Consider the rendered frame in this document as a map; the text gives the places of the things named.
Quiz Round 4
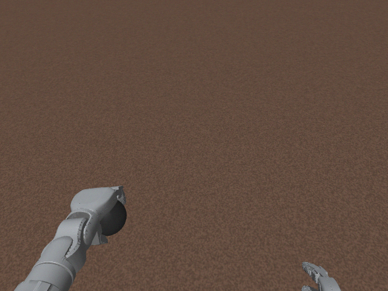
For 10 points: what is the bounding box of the ball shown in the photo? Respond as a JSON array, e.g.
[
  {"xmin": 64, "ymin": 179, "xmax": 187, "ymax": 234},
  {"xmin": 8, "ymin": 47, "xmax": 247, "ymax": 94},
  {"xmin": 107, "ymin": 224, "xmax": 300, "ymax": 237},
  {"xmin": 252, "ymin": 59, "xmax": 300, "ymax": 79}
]
[{"xmin": 100, "ymin": 201, "xmax": 127, "ymax": 236}]

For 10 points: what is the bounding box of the left robot arm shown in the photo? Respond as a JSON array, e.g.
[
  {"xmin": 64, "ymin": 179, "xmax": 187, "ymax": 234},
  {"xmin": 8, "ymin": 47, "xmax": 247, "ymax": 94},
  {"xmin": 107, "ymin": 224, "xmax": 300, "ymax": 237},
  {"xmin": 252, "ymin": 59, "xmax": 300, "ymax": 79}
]
[{"xmin": 14, "ymin": 209, "xmax": 100, "ymax": 291}]

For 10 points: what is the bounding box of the right robot hand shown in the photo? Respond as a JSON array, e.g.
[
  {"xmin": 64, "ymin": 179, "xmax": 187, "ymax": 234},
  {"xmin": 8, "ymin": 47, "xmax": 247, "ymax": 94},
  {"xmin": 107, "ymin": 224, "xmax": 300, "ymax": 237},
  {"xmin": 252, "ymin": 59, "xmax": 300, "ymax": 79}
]
[{"xmin": 301, "ymin": 262, "xmax": 341, "ymax": 291}]

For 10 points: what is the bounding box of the left robot hand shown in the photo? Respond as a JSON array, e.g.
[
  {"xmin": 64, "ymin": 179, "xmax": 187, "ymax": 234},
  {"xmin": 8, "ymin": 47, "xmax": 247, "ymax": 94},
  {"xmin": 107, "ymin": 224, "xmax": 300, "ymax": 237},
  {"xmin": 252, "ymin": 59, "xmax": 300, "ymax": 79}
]
[{"xmin": 70, "ymin": 186, "xmax": 126, "ymax": 246}]

